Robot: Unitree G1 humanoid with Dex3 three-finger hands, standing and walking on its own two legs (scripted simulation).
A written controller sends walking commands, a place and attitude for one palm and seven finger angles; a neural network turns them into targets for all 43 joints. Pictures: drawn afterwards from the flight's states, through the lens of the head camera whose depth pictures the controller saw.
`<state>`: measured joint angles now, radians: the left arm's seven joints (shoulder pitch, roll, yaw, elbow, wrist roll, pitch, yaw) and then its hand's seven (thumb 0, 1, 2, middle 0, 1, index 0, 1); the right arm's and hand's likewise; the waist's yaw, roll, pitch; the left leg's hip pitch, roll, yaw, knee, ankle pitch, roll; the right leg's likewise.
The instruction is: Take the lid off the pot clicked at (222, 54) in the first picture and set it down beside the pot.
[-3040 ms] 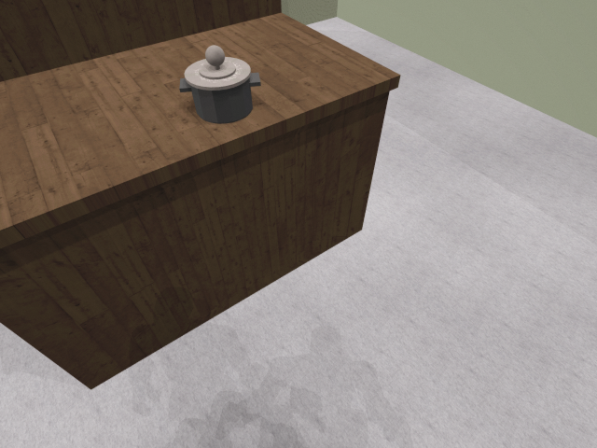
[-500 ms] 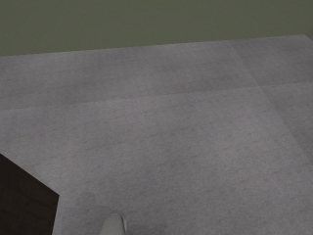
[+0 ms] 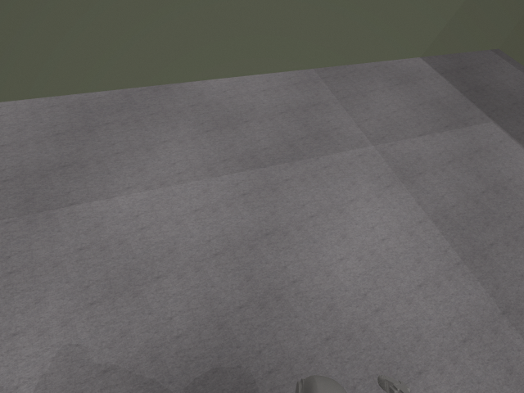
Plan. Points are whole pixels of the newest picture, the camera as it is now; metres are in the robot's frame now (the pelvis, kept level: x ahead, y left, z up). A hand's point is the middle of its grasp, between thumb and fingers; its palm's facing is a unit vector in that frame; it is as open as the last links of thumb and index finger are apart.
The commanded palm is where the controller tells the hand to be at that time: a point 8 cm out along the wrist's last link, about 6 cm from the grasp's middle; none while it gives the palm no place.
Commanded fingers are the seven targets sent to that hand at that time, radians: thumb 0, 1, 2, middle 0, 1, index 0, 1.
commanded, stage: walk to a spot facing it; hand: left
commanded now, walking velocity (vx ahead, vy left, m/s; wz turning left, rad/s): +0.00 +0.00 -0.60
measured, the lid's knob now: out of the picture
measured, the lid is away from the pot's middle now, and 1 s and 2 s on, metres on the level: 0.00 0.00 0.00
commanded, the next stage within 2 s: none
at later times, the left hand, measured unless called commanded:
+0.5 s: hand (204, 343) +0.21 +0.11 -0.15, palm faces -0.32 -0.91 -0.28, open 7.4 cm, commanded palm none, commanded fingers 0.00 0.90 0.90 -0.20 -0.30 -0.20 -0.30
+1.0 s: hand (185, 337) +0.22 +0.15 -0.17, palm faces -0.54 -0.82 -0.20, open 7.4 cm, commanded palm none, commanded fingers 0.00 0.90 0.90 -0.20 -0.30 -0.20 -0.30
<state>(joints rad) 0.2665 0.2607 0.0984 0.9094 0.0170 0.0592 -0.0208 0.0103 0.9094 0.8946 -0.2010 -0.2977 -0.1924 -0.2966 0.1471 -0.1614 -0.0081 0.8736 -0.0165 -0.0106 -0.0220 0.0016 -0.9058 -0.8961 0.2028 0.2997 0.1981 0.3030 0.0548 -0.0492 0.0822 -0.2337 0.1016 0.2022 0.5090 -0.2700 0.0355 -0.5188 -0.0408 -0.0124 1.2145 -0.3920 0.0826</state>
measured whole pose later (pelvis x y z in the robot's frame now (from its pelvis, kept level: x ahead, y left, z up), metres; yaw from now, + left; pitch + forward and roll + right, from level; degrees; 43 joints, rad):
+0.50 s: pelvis +0.04 -0.04 -0.01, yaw -19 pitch +0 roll +1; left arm 0.16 0.20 0.05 0.87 0.01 0.03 0.01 0.01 0.90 0.89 -0.20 -0.30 -0.20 -0.30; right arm 0.23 -0.23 -0.06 0.93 -0.02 0.06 -0.02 0.01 -0.91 -0.90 0.20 0.30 0.19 0.30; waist -0.04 0.04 0.08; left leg -0.49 0.13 0.04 1.12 -0.41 -0.10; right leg -0.29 0.03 -0.01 0.55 -0.26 -0.05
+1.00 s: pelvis +0.05 +0.01 +0.00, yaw -38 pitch +1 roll -2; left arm 0.24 0.26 0.10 0.91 0.02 0.09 -0.04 0.01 0.91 0.89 -0.20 -0.30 -0.19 -0.30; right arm 0.21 -0.18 -0.04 0.87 -0.02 0.01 -0.02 0.00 -0.90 -0.90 0.20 0.30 0.20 0.30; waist 0.02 -0.03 0.06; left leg -0.21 0.11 0.20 0.47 -0.27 0.01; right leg -0.46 -0.04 0.00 1.04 -0.41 0.10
